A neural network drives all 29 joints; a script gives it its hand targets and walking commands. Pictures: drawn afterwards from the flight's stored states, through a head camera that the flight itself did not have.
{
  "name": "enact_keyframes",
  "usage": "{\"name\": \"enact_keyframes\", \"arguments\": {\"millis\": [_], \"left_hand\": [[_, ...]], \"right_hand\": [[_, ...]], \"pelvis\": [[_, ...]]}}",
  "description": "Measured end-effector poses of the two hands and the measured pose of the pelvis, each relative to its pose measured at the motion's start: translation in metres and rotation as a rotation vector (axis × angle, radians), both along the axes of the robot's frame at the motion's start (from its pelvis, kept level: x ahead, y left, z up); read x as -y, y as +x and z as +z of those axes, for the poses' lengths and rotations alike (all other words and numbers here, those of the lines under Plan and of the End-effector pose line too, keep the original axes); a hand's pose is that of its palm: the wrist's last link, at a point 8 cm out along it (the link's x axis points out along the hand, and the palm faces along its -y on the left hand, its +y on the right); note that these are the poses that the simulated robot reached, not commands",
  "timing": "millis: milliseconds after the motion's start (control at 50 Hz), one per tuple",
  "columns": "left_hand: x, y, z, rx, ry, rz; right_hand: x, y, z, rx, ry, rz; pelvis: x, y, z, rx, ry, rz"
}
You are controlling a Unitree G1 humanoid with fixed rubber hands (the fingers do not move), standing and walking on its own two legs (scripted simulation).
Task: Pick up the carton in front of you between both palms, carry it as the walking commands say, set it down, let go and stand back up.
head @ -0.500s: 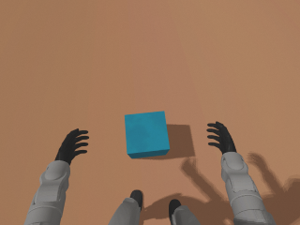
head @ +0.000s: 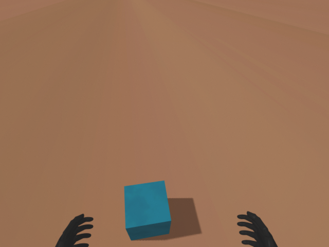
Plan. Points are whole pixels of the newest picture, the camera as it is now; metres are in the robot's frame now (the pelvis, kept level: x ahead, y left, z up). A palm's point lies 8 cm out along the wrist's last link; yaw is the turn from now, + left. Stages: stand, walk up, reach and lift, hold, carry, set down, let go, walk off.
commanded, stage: let go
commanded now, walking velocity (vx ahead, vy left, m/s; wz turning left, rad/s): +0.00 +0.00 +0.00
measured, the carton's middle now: (147, 210) +0.43 +0.08 -0.65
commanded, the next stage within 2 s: stand in 0.34 s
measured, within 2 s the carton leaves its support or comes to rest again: neither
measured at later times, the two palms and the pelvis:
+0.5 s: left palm out of the picture +0.16 +0.29 -0.08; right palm out of the picture +0.14 -0.25 -0.08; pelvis +0.00 +0.02 -0.01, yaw -1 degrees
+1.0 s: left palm out of the picture +0.15 +0.31 -0.10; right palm out of the picture +0.13 -0.26 -0.09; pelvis +0.01 +0.03 +0.00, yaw -2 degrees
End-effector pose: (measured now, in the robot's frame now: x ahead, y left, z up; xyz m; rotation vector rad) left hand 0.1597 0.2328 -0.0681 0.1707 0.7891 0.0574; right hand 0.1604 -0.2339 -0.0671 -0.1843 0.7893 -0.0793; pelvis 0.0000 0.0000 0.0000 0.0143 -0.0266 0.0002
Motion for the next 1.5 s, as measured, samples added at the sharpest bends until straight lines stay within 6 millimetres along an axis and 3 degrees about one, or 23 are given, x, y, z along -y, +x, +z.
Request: {"name": "enact_keyframes", "arguments": {"millis": [200, 360, 500, 620, 960, 1500], "left_hand": [[0.000, 0.006, 0.001, -0.008, 0.005, -0.005], [-0.018, 0.005, 0.004, -0.014, 0.062, 0.032], [-0.056, -0.004, -0.013, -0.037, 0.149, 0.035], [-0.072, -0.008, -0.025, -0.096, 0.167, 0.029], [-0.080, -0.006, -0.030, -0.142, 0.186, 0.013], [-0.093, -0.056, -0.034, -0.253, 0.212, 0.039]], "right_hand": [[-0.005, 0.002, 0.003, -0.003, 0.012, -0.003], [-0.012, -0.003, -0.005, -0.005, -0.018, -0.010], [0.020, -0.020, -0.013, -0.094, -0.164, -0.038], [0.036, -0.024, -0.009, -0.124, -0.216, -0.074], [0.029, -0.031, -0.019, -0.177, -0.203, -0.098], [0.045, -0.073, -0.023, -0.269, -0.210, -0.120]], "pelvis": [[-0.003, 0.002, -0.001, 0.049, -0.002, -0.008], [-0.012, 0.003, -0.003, 0.033, -0.007, 0.000], [-0.018, 0.005, -0.006, -0.017, -0.015, -0.014], [-0.023, 0.011, -0.006, -0.031, -0.018, -0.022], [-0.031, 0.016, -0.003, -0.021, -0.015, -0.034], [-0.029, -0.005, 0.003, 0.010, -0.017, -0.034]]}}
